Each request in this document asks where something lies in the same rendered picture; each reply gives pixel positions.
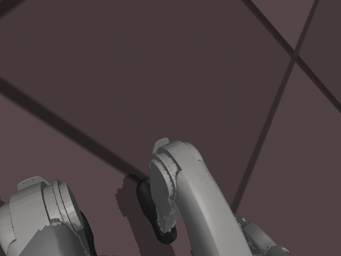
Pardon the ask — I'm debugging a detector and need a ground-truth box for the right robot hand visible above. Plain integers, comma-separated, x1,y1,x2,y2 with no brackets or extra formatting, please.
234,214,276,256

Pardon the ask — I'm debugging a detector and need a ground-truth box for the right robot foot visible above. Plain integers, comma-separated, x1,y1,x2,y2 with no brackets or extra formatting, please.
136,178,177,244

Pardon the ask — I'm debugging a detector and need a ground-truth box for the right robot arm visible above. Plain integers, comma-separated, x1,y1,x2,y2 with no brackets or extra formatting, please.
265,245,296,256

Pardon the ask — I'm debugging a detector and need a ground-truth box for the left robot foot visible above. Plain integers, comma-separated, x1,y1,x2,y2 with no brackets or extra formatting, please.
80,211,97,256

